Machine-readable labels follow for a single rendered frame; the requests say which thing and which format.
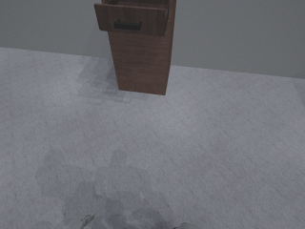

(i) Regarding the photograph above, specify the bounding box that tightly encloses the left robot hand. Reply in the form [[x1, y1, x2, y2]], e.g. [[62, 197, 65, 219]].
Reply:
[[68, 212, 95, 229]]

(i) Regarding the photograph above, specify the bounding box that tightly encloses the drawer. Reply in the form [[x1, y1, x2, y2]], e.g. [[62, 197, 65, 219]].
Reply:
[[94, 0, 170, 36]]

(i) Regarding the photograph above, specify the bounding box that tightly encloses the handle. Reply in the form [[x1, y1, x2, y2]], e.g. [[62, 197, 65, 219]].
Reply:
[[113, 19, 142, 31]]

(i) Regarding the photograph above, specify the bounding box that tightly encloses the cabinet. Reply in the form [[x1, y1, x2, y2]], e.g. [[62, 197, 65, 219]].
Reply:
[[101, 0, 176, 95]]

